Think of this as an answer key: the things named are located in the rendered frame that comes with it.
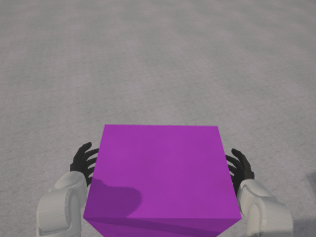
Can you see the robot left forearm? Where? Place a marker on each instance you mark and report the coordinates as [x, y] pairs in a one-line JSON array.
[[59, 210]]

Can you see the robot left hand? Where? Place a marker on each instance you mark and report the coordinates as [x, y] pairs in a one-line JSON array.
[[81, 165]]

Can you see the carton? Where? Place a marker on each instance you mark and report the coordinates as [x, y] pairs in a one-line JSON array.
[[155, 180]]

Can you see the robot right forearm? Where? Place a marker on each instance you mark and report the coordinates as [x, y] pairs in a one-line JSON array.
[[266, 217]]

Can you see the robot right hand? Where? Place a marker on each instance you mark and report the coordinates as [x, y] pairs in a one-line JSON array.
[[241, 172]]

